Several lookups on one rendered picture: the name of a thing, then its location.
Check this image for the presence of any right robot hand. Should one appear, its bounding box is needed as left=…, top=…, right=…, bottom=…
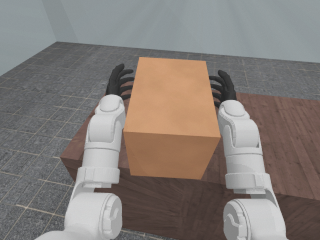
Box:
left=208, top=70, right=237, bottom=108

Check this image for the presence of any left robot upper arm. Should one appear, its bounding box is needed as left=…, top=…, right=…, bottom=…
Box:
left=34, top=192, right=123, bottom=240

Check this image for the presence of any robot right forearm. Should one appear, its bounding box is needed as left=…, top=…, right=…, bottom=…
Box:
left=217, top=100, right=286, bottom=235

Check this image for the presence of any pedestal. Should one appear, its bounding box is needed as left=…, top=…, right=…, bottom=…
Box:
left=60, top=81, right=320, bottom=240

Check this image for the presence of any robot left forearm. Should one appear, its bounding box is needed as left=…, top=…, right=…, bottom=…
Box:
left=64, top=94, right=126, bottom=228

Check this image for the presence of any carton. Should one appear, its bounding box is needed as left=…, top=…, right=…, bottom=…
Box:
left=123, top=57, right=221, bottom=180

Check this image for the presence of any right robot upper arm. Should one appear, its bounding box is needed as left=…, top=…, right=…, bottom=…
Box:
left=223, top=199, right=289, bottom=240

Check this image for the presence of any left robot hand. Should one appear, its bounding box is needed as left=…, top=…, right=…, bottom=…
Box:
left=105, top=63, right=135, bottom=101

